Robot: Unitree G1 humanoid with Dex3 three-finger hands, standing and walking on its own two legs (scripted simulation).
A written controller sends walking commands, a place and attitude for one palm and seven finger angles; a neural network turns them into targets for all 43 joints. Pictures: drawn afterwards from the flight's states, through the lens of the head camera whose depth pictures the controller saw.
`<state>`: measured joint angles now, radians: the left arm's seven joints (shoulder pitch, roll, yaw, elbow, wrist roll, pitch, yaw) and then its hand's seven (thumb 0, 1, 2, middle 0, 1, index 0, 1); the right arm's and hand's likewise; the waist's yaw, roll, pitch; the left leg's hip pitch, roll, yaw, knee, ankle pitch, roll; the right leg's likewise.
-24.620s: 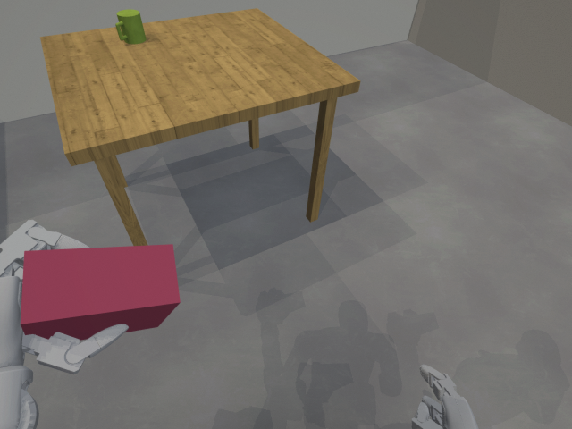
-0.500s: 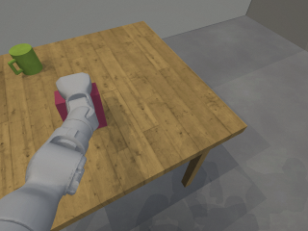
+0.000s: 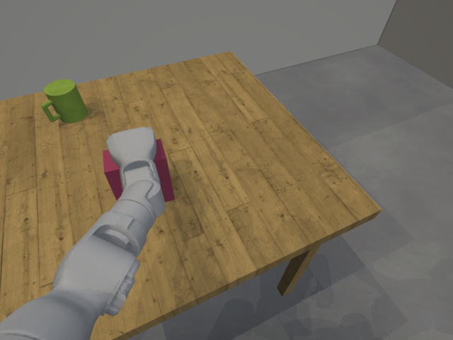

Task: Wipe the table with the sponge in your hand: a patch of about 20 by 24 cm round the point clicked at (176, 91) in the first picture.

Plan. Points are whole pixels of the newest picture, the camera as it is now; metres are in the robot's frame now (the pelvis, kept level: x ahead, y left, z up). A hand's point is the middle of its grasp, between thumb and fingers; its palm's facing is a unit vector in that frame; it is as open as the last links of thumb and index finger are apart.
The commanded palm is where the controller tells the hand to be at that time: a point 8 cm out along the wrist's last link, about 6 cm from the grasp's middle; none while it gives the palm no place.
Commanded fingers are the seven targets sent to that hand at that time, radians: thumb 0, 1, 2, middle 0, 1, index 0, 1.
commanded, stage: wipe back along the third lane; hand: left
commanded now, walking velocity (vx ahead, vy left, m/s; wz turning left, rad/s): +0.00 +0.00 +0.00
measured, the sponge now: (143, 183) +0.43 +0.20 -0.01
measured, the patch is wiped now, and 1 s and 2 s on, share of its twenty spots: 1.00 1.00 1.00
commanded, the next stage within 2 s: none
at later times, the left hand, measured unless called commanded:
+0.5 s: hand (142, 188) +0.38 +0.17 +0.05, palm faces +0.00 -0.05 -1.00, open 10.5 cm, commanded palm +0.33 +0.15 +0.08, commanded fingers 0.00 0.10 1.30 -1.20 -1.60 -1.20 -1.60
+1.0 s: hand (147, 208) +0.34 +0.15 +0.05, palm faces -0.01 -0.06 -1.00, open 10.5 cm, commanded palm +0.29 +0.13 +0.08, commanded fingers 0.00 0.10 1.30 -1.20 -1.60 -1.20 -1.60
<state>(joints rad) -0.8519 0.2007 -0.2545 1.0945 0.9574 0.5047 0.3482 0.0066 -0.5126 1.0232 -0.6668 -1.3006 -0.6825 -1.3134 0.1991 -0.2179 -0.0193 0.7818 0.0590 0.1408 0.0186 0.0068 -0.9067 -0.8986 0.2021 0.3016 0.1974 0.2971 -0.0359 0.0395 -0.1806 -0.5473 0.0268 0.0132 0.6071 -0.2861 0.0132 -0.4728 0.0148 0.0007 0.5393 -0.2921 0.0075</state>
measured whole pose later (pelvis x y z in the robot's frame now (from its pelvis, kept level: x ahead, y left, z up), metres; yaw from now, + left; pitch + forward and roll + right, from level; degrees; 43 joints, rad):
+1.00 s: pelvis -0.01 -0.02 +0.01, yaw +1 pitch +4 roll +0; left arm -0.41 0.16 -0.41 0.54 0.97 0.61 0.23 0.00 -0.49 1.02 -0.63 -1.33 -0.65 -1.34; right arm 0.06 -0.24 0.01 0.69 0.09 0.23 0.03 0.01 -0.91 -0.90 0.20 0.30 0.20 0.30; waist 0.05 0.06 -0.14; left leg -0.34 0.02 0.00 0.53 -0.26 -0.01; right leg -0.28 0.01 -0.02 0.52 -0.30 -0.02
